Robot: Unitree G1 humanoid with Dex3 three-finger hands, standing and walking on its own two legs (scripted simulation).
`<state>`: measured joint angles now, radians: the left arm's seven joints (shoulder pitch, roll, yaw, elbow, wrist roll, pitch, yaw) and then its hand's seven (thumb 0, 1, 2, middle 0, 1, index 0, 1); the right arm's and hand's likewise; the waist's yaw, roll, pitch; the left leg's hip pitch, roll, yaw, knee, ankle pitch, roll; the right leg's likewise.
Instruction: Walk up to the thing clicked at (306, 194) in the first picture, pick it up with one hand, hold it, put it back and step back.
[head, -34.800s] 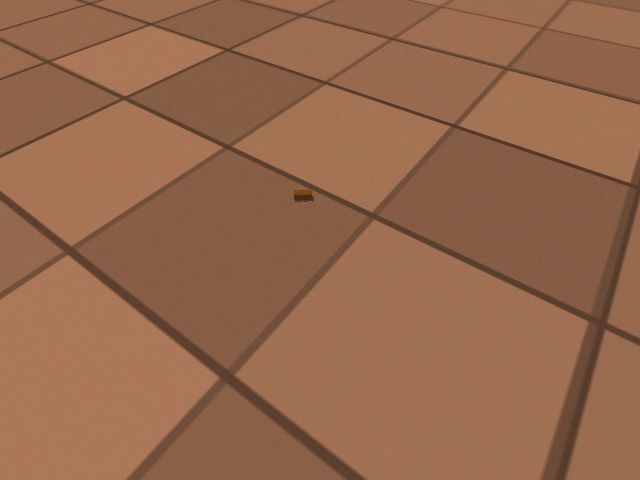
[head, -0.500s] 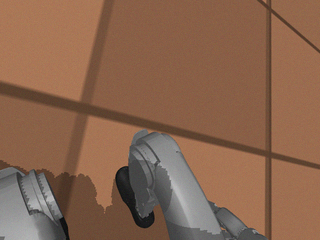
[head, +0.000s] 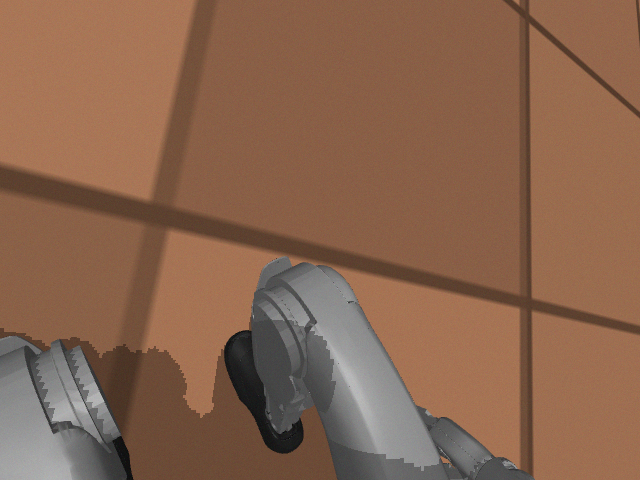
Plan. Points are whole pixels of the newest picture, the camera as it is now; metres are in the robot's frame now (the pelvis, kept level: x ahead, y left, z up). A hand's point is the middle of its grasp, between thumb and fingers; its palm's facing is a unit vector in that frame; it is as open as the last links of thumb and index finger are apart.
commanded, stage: open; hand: left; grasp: from above
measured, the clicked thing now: out of the picture +0.44 +0.38 -0.29
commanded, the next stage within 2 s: withdraw in 0.62 s
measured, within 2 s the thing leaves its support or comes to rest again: neither
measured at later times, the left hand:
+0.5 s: hand out of the picture +0.43 +0.38 -0.25, palm faces -0.40 -0.20 -0.89, open 12.6 cm
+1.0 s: hand out of the picture +0.45 +0.39 -0.20, palm faces -0.32 -0.14 -0.94, open 13.6 cm
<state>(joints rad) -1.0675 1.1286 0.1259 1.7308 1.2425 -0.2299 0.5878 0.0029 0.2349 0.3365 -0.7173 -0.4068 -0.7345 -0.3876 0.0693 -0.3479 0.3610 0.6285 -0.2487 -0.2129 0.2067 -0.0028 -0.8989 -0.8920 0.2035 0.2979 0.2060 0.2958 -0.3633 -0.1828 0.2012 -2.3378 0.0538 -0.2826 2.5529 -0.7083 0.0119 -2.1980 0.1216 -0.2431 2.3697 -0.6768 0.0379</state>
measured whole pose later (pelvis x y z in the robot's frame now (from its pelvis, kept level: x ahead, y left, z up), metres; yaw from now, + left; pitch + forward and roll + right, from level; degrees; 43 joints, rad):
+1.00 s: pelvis +0.00 +0.00 +0.01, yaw +0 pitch +28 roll -15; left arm -1.00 1.07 0.14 1.47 1.23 -0.20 0.48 0.00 -0.41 0.91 -0.17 -0.91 -0.16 -0.91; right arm 0.09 -0.34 0.31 0.63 -0.23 -0.19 0.21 0.00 -0.90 -0.89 0.20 0.30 0.21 0.30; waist -0.32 -0.14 0.14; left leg -2.35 0.05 -0.27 2.53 -0.70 0.01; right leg -2.21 0.11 -0.24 2.35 -0.68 0.03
